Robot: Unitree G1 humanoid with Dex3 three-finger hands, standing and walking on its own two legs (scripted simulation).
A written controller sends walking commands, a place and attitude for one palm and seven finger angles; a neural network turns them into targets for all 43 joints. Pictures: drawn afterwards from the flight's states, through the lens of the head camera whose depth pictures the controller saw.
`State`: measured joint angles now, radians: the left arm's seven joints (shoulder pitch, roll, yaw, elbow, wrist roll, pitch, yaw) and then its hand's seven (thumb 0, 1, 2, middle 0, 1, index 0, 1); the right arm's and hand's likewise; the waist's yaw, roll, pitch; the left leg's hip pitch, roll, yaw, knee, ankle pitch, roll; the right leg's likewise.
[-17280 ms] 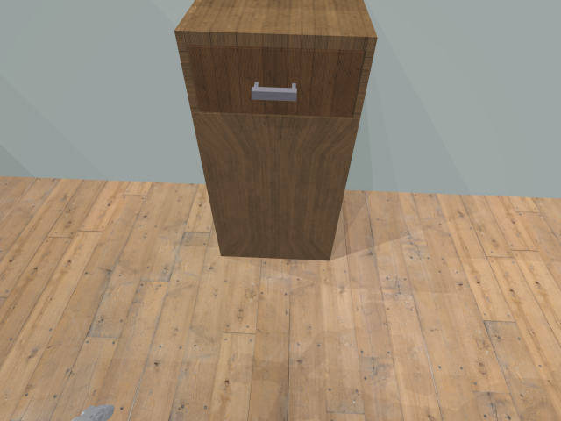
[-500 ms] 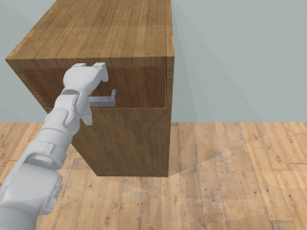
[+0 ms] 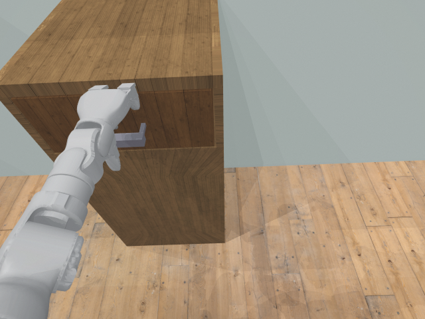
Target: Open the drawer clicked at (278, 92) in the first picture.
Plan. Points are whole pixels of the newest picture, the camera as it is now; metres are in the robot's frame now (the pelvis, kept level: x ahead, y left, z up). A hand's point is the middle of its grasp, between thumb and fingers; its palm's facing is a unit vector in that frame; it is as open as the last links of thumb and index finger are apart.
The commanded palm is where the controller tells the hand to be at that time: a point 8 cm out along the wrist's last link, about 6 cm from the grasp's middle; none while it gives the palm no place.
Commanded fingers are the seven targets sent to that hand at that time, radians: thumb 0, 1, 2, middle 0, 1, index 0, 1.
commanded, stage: lower the fingers behind the handle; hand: left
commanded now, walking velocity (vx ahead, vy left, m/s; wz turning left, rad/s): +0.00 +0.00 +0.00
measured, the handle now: (121, 134) +0.50 +0.22 +0.05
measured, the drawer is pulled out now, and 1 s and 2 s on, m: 0.00 0.00 0.00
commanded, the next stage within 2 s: lift the fingers back up to retry in 1.68 s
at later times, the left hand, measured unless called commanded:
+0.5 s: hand (115, 127) +0.46 +0.21 +0.11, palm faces +0.01 -0.01 -1.00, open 13.7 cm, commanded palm +0.45 +0.22 +0.14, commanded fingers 0.00 -0.50 0.30 -0.30 -1.20 -0.30 -1.20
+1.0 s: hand (117, 128) +0.46 +0.20 +0.11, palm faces +0.04 +0.00 -1.00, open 13.7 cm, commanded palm +0.45 +0.22 +0.10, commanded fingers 0.00 -0.50 0.30 -0.30 -1.20 -0.30 -1.20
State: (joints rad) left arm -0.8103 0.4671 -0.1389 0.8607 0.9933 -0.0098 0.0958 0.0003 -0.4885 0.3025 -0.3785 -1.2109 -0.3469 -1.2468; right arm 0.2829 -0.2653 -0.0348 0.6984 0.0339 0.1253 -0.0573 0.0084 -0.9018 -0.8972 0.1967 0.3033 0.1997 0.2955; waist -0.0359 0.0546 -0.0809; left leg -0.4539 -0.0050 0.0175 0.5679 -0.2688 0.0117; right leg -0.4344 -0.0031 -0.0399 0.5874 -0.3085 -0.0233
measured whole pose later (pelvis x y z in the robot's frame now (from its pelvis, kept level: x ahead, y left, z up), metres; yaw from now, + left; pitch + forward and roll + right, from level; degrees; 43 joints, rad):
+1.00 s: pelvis -0.03 +0.00 -0.01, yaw -1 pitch +12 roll +0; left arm -0.95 0.49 -0.15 1.00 1.02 0.02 0.17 0.00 -0.49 0.30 -0.34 -1.27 -0.30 -1.32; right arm 0.32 -0.28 -0.01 0.66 0.05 0.12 -0.07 0.01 -0.90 -0.90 0.20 0.30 0.20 0.30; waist -0.08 0.03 -0.11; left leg -0.64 0.01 0.02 0.70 -0.27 0.02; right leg -0.61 0.00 -0.03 0.70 -0.30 -0.02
